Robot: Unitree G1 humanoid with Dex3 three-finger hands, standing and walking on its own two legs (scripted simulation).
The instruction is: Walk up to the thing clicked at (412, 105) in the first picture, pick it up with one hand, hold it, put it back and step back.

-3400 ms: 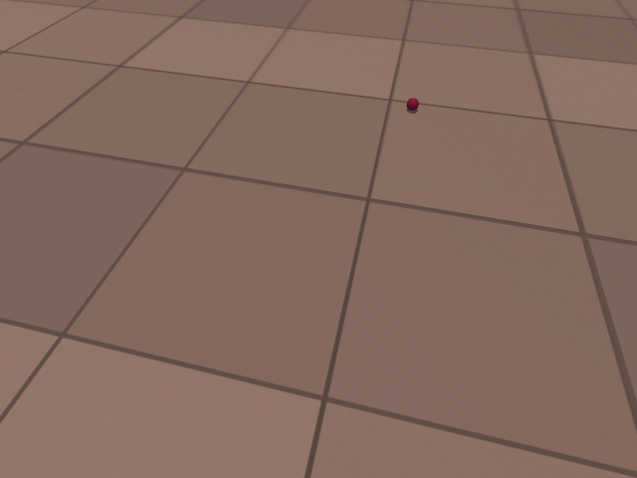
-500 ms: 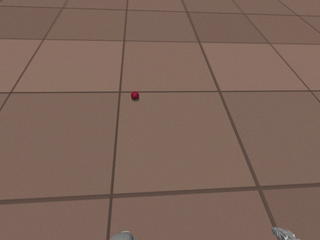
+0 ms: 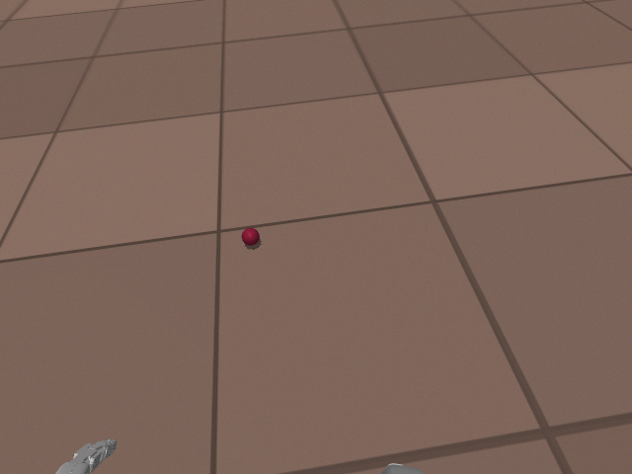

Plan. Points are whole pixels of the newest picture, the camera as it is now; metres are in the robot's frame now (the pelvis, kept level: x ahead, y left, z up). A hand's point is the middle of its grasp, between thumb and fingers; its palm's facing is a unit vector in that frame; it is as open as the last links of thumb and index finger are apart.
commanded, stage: walk up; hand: left
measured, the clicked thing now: (250, 236) +1.09 +0.30 -0.72
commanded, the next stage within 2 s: none
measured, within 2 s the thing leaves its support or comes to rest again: neither
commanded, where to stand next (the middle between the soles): +0.73 +0.06 m, yaw +0 degrees
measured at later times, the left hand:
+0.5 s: hand (119, 398) +0.26 +0.33 -0.14, palm faces -0.04 -0.94 -0.34, open 7.4 cm
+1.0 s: hand (166, 276) +0.47 +0.29 -0.10, palm faces -0.01 -0.91 -0.41, open 7.4 cm
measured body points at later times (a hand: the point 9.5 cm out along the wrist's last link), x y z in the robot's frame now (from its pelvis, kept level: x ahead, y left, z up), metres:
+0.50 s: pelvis +0.22 +0.05 +0.01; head +0.23 +0.07 +0.46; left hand +0.26 +0.37 -0.12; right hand +0.28 -0.28 -0.08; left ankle +0.24 +0.16 -0.72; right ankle +0.22 -0.10 -0.66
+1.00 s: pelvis +0.40 +0.01 +0.02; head +0.42 -0.01 +0.47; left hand +0.47 +0.33 -0.07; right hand +0.48 -0.31 -0.11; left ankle +0.47 +0.17 -0.67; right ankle +0.43 -0.09 -0.72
